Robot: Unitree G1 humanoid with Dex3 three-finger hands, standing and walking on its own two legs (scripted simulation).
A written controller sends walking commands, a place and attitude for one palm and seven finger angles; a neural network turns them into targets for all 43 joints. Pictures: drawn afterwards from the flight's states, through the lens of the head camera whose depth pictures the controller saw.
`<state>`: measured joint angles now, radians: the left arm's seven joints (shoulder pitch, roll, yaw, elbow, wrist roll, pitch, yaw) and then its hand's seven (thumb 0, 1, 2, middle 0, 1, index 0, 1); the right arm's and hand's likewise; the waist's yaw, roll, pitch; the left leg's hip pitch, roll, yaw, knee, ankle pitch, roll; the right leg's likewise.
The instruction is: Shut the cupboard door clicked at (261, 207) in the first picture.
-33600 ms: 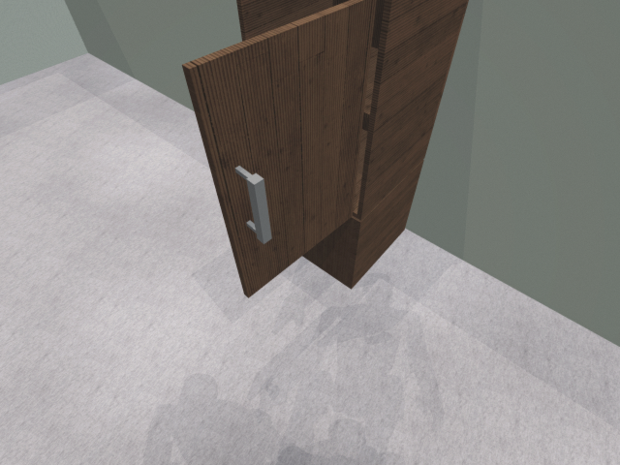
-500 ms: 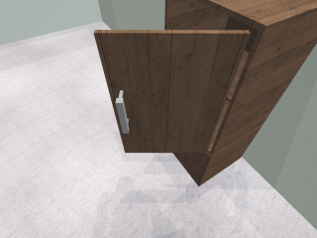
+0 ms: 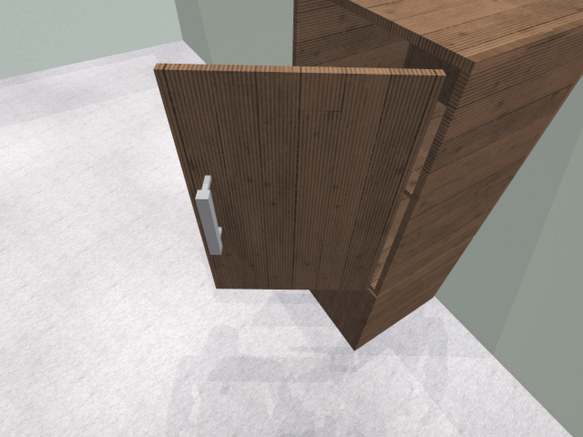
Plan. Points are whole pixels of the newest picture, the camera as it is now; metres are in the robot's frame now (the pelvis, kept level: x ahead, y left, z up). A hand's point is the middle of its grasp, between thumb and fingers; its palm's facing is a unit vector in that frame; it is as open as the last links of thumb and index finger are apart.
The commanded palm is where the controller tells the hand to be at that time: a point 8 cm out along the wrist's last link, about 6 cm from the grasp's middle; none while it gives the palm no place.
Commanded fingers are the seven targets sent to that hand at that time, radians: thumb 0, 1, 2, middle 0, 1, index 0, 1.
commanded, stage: look again from close up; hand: left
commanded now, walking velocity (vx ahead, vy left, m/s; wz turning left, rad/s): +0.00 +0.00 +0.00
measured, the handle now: (211, 216) +0.49 +0.18 -0.03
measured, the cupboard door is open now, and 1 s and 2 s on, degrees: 58 58 58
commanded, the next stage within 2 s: raise the hand and make a fist in 0.04 s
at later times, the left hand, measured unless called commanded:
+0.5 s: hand (181, 429) +0.15 +0.16 -0.06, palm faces +0.04 -1.00 -0.01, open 6.5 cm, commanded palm +0.11 +0.22 -0.06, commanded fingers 0.00 0.90 0.90 -0.53 -0.66 -0.53 -0.66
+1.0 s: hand (163, 414) +0.16 +0.18 -0.05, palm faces +0.06 -1.00 -0.03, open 4.1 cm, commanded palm +0.13 +0.23 -0.05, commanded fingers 0.00 0.90 0.90 -0.99 -1.16 -0.99 -1.16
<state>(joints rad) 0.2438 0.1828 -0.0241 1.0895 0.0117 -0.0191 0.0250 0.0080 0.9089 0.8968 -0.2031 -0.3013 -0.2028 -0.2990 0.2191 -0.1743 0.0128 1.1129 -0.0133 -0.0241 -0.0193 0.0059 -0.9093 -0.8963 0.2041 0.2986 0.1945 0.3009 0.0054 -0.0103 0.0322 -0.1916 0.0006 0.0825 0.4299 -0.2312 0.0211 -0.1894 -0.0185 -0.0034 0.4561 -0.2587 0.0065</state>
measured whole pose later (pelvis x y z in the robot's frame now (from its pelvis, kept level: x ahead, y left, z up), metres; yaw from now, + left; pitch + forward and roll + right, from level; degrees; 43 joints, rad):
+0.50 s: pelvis -0.04 -0.03 -0.10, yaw +3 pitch +13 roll +1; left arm 0.41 0.17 0.15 0.20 -0.29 -0.63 -0.37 0.01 0.90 0.90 -0.36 -0.48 -0.36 -0.48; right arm 0.15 -0.27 -0.08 0.56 0.01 -0.29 0.00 0.01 -0.90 -0.90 0.21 0.30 0.20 0.30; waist 0.02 -0.03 -0.15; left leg -0.89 0.03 0.02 1.16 -0.49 -0.02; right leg -0.87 -0.02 -0.06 1.19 -0.55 -0.05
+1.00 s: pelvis -0.04 -0.01 -0.10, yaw +2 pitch +15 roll -2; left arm 0.44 0.22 0.16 -0.05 -0.31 -0.40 -0.26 0.02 0.90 0.90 -0.82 -0.97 -0.82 -0.97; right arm 0.28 -0.21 0.00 0.55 0.02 -0.21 -0.07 0.02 -0.90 -0.90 0.21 0.30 0.20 0.30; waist 0.01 0.04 -0.15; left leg -0.98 0.04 -0.01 1.22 -0.51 0.00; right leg -0.92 -0.01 -0.09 1.19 -0.53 -0.03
